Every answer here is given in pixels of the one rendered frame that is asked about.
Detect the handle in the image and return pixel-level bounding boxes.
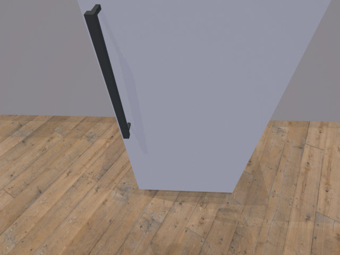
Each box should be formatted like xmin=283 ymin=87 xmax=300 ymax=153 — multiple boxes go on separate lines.
xmin=84 ymin=4 xmax=131 ymax=139

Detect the fridge door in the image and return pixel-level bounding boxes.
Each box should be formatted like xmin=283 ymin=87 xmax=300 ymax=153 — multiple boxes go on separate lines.
xmin=78 ymin=0 xmax=331 ymax=193

